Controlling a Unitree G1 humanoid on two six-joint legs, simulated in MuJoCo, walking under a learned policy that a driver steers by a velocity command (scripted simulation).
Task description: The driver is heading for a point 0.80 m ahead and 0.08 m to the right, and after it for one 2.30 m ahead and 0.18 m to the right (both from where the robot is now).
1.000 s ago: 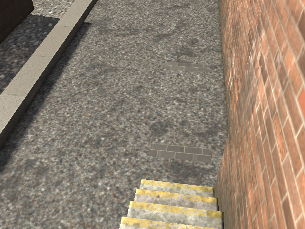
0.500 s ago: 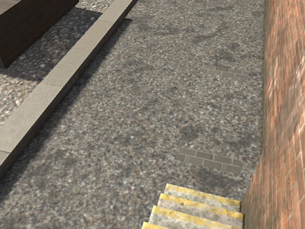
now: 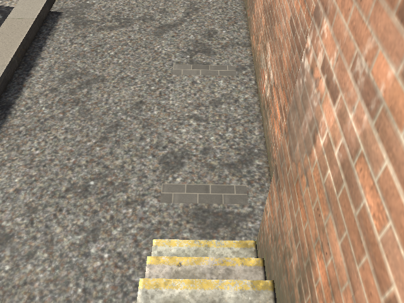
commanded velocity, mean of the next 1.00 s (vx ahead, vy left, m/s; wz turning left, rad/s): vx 0.50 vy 0.00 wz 0.00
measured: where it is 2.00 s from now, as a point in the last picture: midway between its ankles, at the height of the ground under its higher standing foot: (210, 293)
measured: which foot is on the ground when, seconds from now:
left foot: down 0.00-0.08, up 0.10-0.48, down 0.50-0.94, up 0.96-1.00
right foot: up 0.00-0.06, down 0.08-0.50, up 0.52-0.92, down 0.94-1.00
